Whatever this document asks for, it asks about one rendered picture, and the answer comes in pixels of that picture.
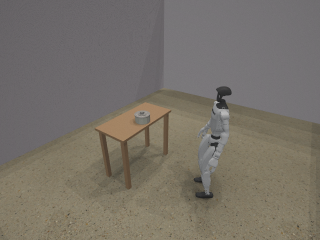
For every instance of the left robot upper arm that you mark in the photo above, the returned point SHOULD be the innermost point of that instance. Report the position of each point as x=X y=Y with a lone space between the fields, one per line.
x=224 y=117

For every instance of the lid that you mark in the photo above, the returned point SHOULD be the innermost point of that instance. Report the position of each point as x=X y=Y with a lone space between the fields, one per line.
x=143 y=115

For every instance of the robot left hand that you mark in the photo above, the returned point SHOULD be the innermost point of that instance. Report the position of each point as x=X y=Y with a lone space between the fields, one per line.
x=213 y=162

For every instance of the robot head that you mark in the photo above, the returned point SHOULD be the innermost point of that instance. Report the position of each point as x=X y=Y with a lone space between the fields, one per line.
x=222 y=91

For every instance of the right robot forearm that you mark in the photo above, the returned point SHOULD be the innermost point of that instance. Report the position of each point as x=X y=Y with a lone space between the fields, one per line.
x=208 y=125

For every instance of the robot right hand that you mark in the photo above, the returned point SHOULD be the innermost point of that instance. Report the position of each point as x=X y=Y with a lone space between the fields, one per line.
x=204 y=131

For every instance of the pot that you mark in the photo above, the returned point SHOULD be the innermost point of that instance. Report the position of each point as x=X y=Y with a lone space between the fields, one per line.
x=142 y=121

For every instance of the table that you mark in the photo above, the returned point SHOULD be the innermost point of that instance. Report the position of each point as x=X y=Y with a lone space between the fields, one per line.
x=124 y=127

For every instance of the left robot forearm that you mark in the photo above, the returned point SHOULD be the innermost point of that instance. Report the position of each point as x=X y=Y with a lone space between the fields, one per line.
x=219 y=149

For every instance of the right robot thigh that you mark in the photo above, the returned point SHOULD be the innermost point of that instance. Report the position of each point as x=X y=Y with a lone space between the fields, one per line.
x=204 y=145

